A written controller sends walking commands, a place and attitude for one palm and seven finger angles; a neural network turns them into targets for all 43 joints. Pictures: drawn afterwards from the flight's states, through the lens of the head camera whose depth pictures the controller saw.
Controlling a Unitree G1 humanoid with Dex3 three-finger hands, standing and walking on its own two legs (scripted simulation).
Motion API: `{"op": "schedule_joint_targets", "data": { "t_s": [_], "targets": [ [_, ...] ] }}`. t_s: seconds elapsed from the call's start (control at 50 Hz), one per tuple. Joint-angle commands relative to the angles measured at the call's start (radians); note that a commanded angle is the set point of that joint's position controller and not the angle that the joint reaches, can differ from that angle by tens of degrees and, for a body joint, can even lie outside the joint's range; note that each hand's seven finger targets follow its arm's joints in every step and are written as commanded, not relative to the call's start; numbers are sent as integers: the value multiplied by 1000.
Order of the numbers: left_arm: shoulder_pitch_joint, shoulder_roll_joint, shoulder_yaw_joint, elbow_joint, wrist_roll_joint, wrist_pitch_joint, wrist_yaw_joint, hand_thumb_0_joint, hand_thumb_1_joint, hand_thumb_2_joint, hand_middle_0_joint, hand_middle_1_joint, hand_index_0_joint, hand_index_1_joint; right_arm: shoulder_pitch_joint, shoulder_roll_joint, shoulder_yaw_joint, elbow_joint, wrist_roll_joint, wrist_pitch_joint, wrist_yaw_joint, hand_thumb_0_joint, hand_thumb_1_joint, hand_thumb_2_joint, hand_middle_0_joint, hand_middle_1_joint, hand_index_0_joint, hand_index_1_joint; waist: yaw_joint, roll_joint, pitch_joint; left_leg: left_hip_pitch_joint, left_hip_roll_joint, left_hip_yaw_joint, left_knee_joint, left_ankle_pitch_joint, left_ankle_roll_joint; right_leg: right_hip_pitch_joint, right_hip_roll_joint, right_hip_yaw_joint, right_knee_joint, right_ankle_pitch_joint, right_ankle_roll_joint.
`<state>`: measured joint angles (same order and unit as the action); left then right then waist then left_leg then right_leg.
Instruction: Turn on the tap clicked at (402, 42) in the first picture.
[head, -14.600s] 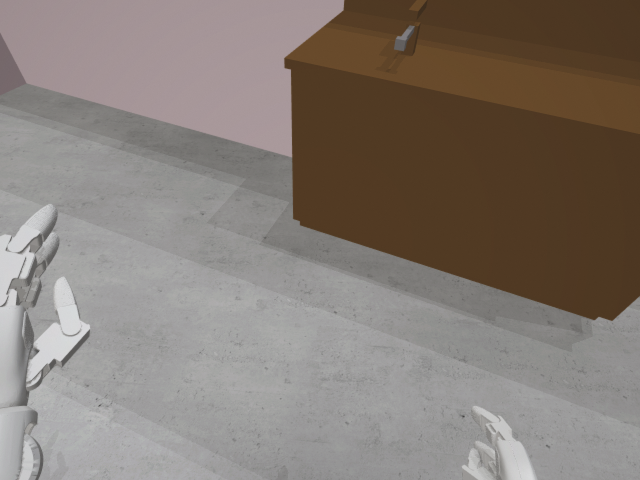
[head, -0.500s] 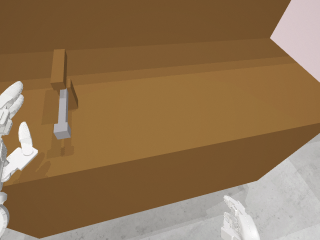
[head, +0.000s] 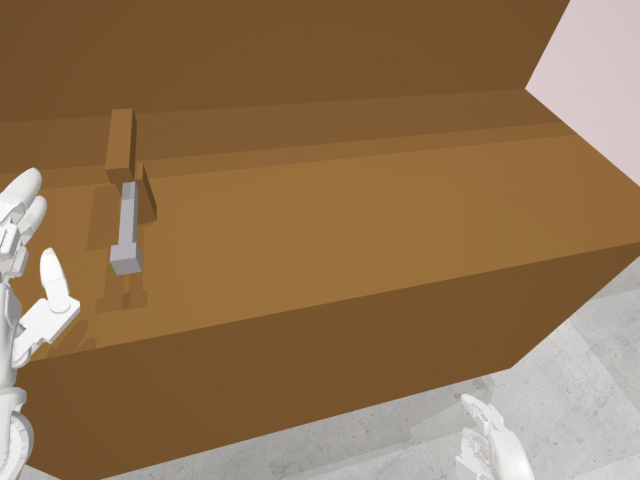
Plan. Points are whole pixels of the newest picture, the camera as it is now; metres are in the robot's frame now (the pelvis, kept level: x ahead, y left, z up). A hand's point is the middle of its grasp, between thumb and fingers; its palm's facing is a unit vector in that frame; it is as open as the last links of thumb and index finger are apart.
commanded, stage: look again from close up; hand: left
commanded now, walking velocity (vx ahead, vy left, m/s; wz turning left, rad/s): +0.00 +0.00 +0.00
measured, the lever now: (126, 258) +0.33 +0.27 +0.08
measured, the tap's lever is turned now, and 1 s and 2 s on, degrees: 0 0 0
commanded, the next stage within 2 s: come to a stop and stand still in 0.08 s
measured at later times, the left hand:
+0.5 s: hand (54, 288) +0.22 +0.26 +0.18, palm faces +0.45 -0.78 -0.43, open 7.4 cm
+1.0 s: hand (70, 300) +0.22 +0.25 +0.17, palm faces +0.43 -0.86 -0.27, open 7.4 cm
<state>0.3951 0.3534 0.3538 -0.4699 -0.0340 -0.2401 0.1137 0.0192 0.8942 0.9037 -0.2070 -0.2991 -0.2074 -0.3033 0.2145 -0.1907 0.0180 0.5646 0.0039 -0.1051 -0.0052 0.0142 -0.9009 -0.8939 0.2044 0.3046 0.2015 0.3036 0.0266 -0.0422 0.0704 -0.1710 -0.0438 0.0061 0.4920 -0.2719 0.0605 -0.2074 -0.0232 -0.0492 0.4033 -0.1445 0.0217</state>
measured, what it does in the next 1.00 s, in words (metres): stands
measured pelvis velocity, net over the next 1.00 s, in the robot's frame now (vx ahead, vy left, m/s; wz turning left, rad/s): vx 0.00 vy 0.00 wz -0.01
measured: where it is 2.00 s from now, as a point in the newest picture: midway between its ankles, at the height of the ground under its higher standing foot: outside the picture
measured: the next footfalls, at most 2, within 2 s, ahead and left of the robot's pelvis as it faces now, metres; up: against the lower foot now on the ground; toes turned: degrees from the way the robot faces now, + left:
none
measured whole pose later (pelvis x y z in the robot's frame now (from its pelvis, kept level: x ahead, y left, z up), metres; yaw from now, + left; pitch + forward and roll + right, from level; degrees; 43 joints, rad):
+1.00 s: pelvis +0.00 +0.00 +0.00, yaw +0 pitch -3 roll -1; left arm 0.34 0.33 0.35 -0.43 -0.03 -0.27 0.11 0.02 0.90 0.90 -0.21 -0.30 -0.21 -0.30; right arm 0.22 -0.19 0.02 0.60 0.00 -0.17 0.00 0.02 -0.90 -0.89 0.20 0.30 0.20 0.30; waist 0.04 -0.05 0.05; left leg -0.18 -0.05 0.01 0.49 -0.27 0.06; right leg -0.22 -0.03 -0.04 0.42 -0.15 0.02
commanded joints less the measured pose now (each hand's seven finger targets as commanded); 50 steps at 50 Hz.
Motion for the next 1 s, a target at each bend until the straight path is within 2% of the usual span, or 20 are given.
{"op": "schedule_joint_targets", "data": {
  "t_s": [0.0,0.08,0.1,0.18,0.3,0.38,0.4,0.42,0.44,0.46,0.48,0.52,0.56,0.58,0.62,0.66,0.68,0.74,0.86,0.98],
  "targets": [
    [-68,139,83,-179,1,-58,14,0,900,900,-200,-300,-200,-300,-100,-130,-48,-150,7,-63,-21,0,-900,-900,200,300,200,300,-2,94,-131,-159,97,-80,-164,47,-57,194,-26,47,-21,59,-37],
    [-71,172,109,-197,2,-55,19,0,900,900,-200,-300,-200,-300,-108,-136,-52,-143,8,-72,-27,0,-900,-900,200,300,200,300,-1,76,-137,-138,87,-74,-149,20,-48,174,-35,75,-51,28,-40],
    [-67,138,79,-176,0,-54,16,0,900,900,-200,-300,-200,-300,-101,-133,-50,-141,5,-70,-27,0,-900,-900,200,300,200,300,-3,70,-128,-140,85,-73,-150,15,-46,162,-38,74,-58,6,-40],
    [-74,169,103,-194,2,-49,19,0,900,900,-200,-300,-200,-300,-109,-139,-55,-137,9,-78,-29,0,-900,-900,200,300,200,300,0,83,-114,-137,81,-72,-152,-3,-43,143,-35,90,-76,-34,-40],
    [-61,145,80,-181,0,-44,19,0,900,900,-200,-300,-200,-300,-96,-135,-51,-137,5,-78,-28,0,-900,-900,200,300,200,300,-1,56,-104,-142,73,-75,-145,-24,-39,121,-49,96,-97,-105,-42],
    [-65,171,104,-210,2,-41,21,0,900,900,-200,-300,-200,-300,-104,-140,-58,-134,10,-81,-30,0,-900,-900,200,300,200,300,0,95,-121,-125,79,-75,-156,10,-40,136,-33,89,-74,-41,-39],
    [-64,142,80,-192,-2,-40,19,0,900,900,-200,-300,-200,-300,-96,-135,-52,-134,7,-79,-30,0,-900,-900,200,300,200,300,0,91,-122,-134,82,-80,-167,14,-42,148,-31,76,-62,-30,-36],
    [-1128,985,654,-476,164,-149,18,0,900,900,-200,-300,-200,-300,28,-160,-26,-111,-47,-122,-29,0,-900,-900,200,300,200,300,-1,63,-24,-242,113,-41,-43,149,-12,49,-35,96,-41,32,2],
    [-523,332,251,139,54,-113,-31,0,900,900,-200,-300,-200,-300,-49,-34,4,-55,-6,-117,-30,0,-900,-900,200,300,200,300,-5,46,-228,-93,78,-62,-100,188,-20,55,-95,61,-21,24,-66],
    [-228,197,145,156,14,-100,-42,0,900,900,-200,-300,-200,-300,-27,-116,-52,-115,-3,-140,-31,0,-900,-900,200,300,200,300,42,159,-197,-27,79,-43,-74,203,-49,84,-70,195,-40,118,-78],
    [-124,54,28,86,-23,-98,-49,0,900,900,-200,-300,-200,-300,-43,-115,-53,-118,17,-141,-2,0,-900,-900,200,300,200,300,15,260,-234,4,87,-25,-69,278,-61,128,-75,124,7,186,-79],
    [-105,110,29,-113,-16,-103,-35,0,900,900,-200,-300,-200,-300,-51,-144,-61,-136,11,-131,21,0,-900,-900,200,300,200,300,18,188,-227,-85,109,-61,-98,278,-60,190,-61,95,33,164,-60],
    [-15,139,59,-126,-15,-92,-20,0,900,900,-200,-300,-200,-300,-61,-143,-61,-138,11,-124,23,0,-900,-900,200,300,200,300,24,50,-195,-146,109,-71,-124,170,-51,199,-48,83,22,103,-42],
    [30,166,101,-107,-23,-81,-8,0,900,900,-200,-300,-200,-300,-91,-139,-57,-135,21,-120,20,0,-900,-900,200,300,200,300,23,34,-189,-131,115,-60,-135,139,-47,184,-41,66,29,92,-34],
    [-35,187,131,-125,-22,-80,-5,0,900,900,-200,-300,-200,-300,-81,-141,-55,-146,15,-111,4,0,-900,-900,200,300,200,300,14,-39,-160,-178,109,-82,-154,71,-50,173,-38,64,16,34,-30],
    [-90,211,159,-123,-22,-87,-5,0,900,900,-200,-300,-200,-300,-92,-137,-51,-149,15,-110,-14,0,-900,-900,200,300,200,300,11,-1,-129,-192,110,-95,-180,0,-43,146,-35,73,12,-26,-28],
    [-135,261,198,-168,-20,-89,0,0,900,900,-200,-300,-200,-300,-113,-135,-47,-150,18,-107,-20,0,-900,-900,200,300,200,300,8,58,-121,-187,118,-94,-191,-20,-35,143,-28,62,30,-23,-25],
    [-197,198,134,-161,-8,-97,-5,0,900,900,-200,-300,-200,-300,-93,-128,-44,-147,15,-118,-28,0,-900,-900,200,300,200,300,9,145,-117,-228,121,-101,-203,-79,-25,178,-30,62,45,-20,-31],
    [-182,126,51,-172,5,-91,-1,0,900,900,-200,-300,-200,-300,-80,-133,-47,-125,11,-136,-14,0,-900,-900,200,300,200,300,6,121,-126,-156,101,-82,-172,25,-48,158,-24,67,10,30,-36],
    [-111,163,105,-147,7,-75,7,0,900,900,-200,-300,-200,-300,-93,-131,-48,-125,10,-111,-11,0,-900,-900,200,300,200,300,3,97,-139,-149,96,-72,-154,111,-63,184,-20,54,-6,102,-34]
  ]
}}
